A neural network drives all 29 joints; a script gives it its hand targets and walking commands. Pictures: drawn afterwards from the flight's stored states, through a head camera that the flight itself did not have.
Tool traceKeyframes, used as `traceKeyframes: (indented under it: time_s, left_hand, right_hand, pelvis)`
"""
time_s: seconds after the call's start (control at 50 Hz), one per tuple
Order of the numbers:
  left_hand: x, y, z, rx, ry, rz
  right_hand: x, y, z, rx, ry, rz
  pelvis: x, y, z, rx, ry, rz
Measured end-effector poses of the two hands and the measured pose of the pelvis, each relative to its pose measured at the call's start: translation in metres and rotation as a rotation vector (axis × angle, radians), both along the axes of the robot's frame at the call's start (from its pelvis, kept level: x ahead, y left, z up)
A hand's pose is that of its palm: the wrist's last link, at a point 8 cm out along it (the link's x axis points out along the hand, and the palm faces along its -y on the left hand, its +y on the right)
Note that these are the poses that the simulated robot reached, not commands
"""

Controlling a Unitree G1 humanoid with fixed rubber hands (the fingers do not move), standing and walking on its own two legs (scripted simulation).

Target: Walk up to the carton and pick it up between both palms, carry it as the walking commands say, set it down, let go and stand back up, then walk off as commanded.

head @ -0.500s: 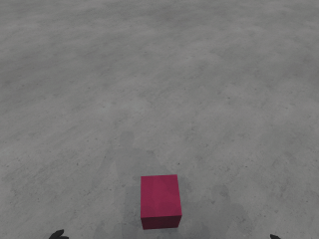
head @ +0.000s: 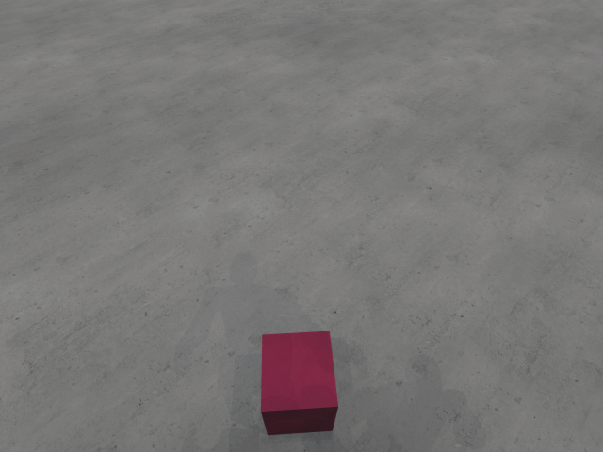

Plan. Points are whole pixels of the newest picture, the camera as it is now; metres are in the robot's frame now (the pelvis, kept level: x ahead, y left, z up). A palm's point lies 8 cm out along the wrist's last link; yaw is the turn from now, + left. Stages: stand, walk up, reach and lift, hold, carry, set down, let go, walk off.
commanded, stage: walk up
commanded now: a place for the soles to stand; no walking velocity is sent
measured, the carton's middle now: (298, 384) +0.44 +0.04 -0.65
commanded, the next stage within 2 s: reach and lift in 1.12 s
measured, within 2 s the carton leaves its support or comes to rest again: neither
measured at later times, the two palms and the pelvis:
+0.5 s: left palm out of the picture +0.12 +0.28 -0.11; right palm out of the picture +0.08 -0.33 -0.11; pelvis +0.01 -0.01 +0.00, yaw -1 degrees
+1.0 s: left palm out of the picture +0.12 +0.29 -0.11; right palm out of the picture +0.11 -0.32 -0.10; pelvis +0.02 -0.01 +0.00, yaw -1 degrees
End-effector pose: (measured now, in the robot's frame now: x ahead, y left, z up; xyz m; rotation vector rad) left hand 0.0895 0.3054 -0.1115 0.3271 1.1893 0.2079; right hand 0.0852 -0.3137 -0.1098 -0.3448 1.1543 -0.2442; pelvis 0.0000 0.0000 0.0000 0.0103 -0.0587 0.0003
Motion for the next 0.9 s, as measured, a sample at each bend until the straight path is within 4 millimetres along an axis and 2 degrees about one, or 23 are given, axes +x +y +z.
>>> traceKeyframes:
  time_s: [0.16,0.34,0.58,0.9]
  left_hand:
    - [0.007,-0.017,-0.001,-0.015,-0.013,-0.017]
    - [0.023,-0.028,0.001,-0.031,-0.049,-0.036]
    - [0.032,-0.024,0.001,-0.029,-0.056,-0.045]
    - [0.033,-0.02,-0.002,-0.029,-0.052,-0.042]
  right_hand:
    - [-0.01,-0.015,0.001,-0.012,0.015,-0.017]
    - [-0.011,-0.016,0.0,-0.004,0.018,-0.015]
    - [-0.005,-0.013,0.003,-0.012,0.016,-0.007]
    - [0.02,-0.011,0.01,-0.024,-0.042,0.007]
  pelvis:
    - [-0.001,-0.01,0.0,-0.001,0.005,-0.003]
    - [0.003,-0.015,0.001,-0.003,0.014,-0.008]
    - [0.011,-0.013,0.0,-0.005,0.024,-0.01]
    - [0.019,-0.01,0.0,-0.006,0.019,-0.018]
